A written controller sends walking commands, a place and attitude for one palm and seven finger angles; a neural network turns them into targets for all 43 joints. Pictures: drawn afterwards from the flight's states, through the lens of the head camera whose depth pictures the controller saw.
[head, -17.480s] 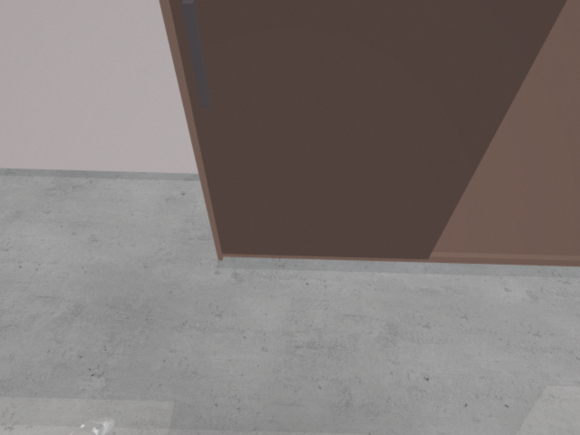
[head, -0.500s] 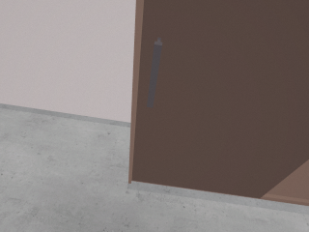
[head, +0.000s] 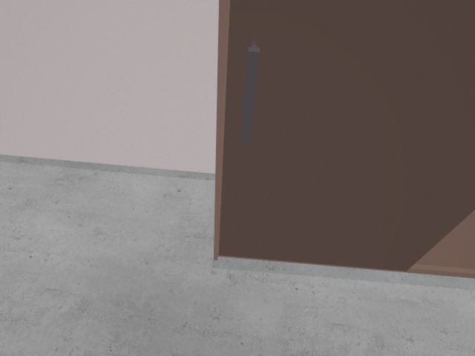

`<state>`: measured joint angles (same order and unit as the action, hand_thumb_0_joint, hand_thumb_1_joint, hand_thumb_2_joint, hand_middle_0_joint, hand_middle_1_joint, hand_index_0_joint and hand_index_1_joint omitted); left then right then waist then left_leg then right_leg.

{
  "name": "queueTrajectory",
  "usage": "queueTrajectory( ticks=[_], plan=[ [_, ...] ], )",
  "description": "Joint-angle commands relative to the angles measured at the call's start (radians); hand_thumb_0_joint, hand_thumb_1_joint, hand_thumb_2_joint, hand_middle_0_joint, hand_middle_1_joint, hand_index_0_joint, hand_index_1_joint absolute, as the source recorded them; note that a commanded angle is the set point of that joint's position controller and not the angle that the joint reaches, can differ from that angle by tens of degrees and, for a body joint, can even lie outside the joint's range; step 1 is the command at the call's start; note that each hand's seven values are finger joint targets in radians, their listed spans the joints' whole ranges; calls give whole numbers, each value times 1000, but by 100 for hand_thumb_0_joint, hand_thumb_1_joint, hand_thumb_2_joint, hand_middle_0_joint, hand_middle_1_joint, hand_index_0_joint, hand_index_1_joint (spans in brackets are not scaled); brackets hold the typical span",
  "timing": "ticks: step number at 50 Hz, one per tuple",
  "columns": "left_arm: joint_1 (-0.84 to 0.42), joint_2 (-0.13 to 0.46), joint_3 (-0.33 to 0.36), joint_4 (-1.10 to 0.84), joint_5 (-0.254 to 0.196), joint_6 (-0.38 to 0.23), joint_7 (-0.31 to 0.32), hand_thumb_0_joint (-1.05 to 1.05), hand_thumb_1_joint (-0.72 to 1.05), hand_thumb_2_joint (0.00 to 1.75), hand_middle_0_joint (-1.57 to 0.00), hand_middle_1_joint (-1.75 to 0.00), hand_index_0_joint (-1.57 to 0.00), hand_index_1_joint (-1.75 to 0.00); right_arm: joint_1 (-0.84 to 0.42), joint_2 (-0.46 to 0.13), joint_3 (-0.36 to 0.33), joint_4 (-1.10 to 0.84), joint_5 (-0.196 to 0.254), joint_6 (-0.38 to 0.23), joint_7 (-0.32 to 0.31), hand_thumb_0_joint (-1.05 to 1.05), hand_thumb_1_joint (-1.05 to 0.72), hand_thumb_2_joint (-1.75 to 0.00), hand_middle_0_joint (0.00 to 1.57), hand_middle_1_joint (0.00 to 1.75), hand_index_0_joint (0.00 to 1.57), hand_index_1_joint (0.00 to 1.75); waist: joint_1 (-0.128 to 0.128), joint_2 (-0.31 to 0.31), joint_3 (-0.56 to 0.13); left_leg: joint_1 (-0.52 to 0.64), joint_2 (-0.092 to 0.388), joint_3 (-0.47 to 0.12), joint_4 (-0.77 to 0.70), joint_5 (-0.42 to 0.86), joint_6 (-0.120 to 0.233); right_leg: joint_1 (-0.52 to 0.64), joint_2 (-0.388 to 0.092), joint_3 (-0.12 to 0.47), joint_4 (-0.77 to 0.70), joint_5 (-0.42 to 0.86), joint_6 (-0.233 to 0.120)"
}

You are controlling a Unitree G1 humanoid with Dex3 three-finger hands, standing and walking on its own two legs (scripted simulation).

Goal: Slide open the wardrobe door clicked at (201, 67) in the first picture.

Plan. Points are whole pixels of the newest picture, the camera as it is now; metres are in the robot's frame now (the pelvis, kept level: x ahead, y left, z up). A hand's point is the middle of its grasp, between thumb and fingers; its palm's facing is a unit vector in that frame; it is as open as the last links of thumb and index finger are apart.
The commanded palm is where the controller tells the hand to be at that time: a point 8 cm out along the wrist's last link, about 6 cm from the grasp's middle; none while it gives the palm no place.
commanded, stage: look again from close up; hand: left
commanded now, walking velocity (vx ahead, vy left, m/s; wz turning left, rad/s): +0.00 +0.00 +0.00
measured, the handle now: (248, 96) +0.64 +0.01 +0.12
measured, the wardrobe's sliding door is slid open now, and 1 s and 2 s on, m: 0.00 0.00 0.00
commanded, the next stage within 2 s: none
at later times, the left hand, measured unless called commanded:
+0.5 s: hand out of the picture -0.08 +0.17 -0.17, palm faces +0.05 -0.99 -0.15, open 7.3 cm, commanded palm none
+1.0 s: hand out of the picture -0.02 +0.14 -0.17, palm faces +0.04 -0.99 -0.14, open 7.3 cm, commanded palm none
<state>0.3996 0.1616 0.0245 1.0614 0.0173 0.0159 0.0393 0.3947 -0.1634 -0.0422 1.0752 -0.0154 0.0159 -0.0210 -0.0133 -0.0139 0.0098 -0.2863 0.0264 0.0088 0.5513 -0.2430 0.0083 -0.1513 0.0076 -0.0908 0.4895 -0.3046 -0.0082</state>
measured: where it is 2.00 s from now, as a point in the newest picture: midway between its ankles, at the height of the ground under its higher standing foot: outside the picture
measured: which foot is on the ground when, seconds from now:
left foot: down 0.00-1.00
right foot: down 0.00-1.00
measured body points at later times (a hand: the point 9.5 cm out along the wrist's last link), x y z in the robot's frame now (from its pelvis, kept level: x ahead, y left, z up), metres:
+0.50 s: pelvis -0.02 +0.02 +0.01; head -0.02 +0.03 +0.46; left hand -0.08 +0.22 -0.15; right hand -0.03 -0.20 -0.15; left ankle +0.04 +0.10 -0.73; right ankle -0.03 -0.12 -0.73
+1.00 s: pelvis +0.00 +0.00 +0.01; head +0.01 +0.00 +0.46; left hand -0.02 +0.20 -0.16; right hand -0.03 -0.20 -0.15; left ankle +0.04 +0.10 -0.73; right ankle -0.03 -0.12 -0.73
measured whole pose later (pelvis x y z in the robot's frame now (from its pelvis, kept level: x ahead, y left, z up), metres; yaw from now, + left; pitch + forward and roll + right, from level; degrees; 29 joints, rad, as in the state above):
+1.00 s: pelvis +0.00 +0.00 +0.01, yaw -1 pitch +0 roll +0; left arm 0.34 0.11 0.00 1.08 0.01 -0.02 0.04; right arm 0.32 -0.10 0.01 1.13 -0.02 -0.01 -0.03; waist 0.00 -0.02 0.03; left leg -0.27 -0.01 0.03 0.44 -0.17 0.02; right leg -0.17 -0.02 -0.07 0.46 -0.28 0.00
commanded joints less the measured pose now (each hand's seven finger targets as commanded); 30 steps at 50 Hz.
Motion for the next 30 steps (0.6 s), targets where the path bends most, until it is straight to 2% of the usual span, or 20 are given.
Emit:
queueTrajectory(
  ticks=[1, 3, 5, 11, 13, 17, 20, 26, 30],
  plan=[
    [81, 30, -1, -27, -9, -15, -10, 0, 90, 90, -20, -30, -20, -30, -16, -87, 16, -39, 1, -31, -15, 0, -90, -90, 20, 30, 20, 30, 54, 128, 85, -77, 145, -221, -293, -129, 58, -64, -78, 84, -71, -15, -16],
    [69, 38, -1, -9, -2, -8, -11, 0, 90, 90, -20, -30, -20, -30, -30, -94, 14, -28, 3, -32, -12, 0, -90, -90, 20, 30, 20, 30, 50, 109, 89, -128, 126, -245, -388, -282, 47, 3, -66, 65, -35, 6, -15],
    [85, 31, -4, 3, 1, -9, -12, 0, 90, 90, -20, -30, -20, -30, -43, -98, 11, -21, 4, -32, -14, 0, -90, -90, 20, 30, 20, 30, 52, 107, 71, -98, 120, -236, -402, -294, 44, -1, -68, 65, -44, 13, -15],
    [105, 22, -4, 15, 6, -19, -9, 0, 90, 90, -20, -30, -20, -30, -47, -74, 9, -9, 4, -27, -10, 0, -90, -90, 20, 30, 20, 30, 42, 58, 52, -59, 90, -183, -373, -246, 33, -12, -80, 67, -100, 18, -15],
    [106, 16, -6, 18, 7, -21, -7, 0, 90, 90, -20, -30, -20, -30, -48, -65, 11, 0, 5, -22, -8, 0, -90, -90, 20, 30, 20, 30, 35, 20, 88, -68, 78, -165, -357, -234, 29, -41, -89, 72, -121, -8, -15],
    [105, 16, -6, 16, 7, -26, -4, 0, 90, 90, -20, -30, -20, -30, -29, -57, 14, 4, 4, -19, -6, 0, -90, -90, 20, 30, 20, 30, 19, 25, 88, -33, 70, -148, -332, -207, 26, -93, -95, 82, -136, -45, -17],
    [123, 13, -6, 20, 8, -28, -4, 0, 90, 90, -20, -30, -20, -30, -34, -57, 16, 0, 3, -18, -5, 0, -90, -90, 20, 30, 20, 30, 21, 33, 98, -38, 65, -143, -326, -214, 27, -107, -95, 91, -143, -63, -17],
    [117, 22, -11, 22, 4, -37, -4, 0, 90, 90, -20, -30, -20, -30, -22, -46, 24, 0, 6, -20, -3, 0, -90, -90, 20, 30, 20, 30, 12, 1, 94, 2, 49, -106, -261, -116, 23, -150, -114, 116, -173, -90, -24],
    [113, 20, -14, 23, 2, -40, -4, 0, 90, 90, -20, -30, -20, -30, -19, -40, 28, 5, 6, -25, -4, 0, -90, -90, 20, 30, 20, 30, 14, 11, 89, 4, 51, -100, -250, -89, 23, -141, -114, 117, -167, -65, -25]
  ],
)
